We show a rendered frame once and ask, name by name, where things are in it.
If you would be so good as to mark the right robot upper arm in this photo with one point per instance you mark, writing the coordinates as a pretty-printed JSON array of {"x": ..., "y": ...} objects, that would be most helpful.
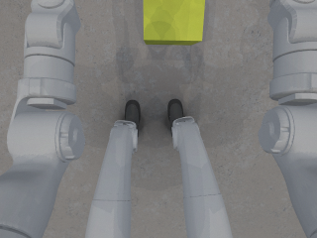
[{"x": 289, "y": 133}]

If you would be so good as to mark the left robot upper arm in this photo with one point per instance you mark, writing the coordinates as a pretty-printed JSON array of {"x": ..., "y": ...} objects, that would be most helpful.
[{"x": 41, "y": 144}]

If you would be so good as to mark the carton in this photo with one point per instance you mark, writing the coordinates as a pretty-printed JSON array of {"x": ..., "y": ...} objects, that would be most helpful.
[{"x": 173, "y": 22}]

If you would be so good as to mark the robot right forearm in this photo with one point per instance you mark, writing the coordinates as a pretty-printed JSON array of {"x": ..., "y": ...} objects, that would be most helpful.
[{"x": 294, "y": 52}]

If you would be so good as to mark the robot right foot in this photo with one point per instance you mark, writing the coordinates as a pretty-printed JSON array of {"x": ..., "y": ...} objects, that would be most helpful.
[{"x": 174, "y": 111}]

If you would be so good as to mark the robot left forearm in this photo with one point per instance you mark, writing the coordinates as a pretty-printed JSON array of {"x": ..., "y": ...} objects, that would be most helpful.
[{"x": 49, "y": 58}]

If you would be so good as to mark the robot right shin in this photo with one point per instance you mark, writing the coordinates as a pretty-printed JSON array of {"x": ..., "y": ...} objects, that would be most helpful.
[{"x": 186, "y": 119}]

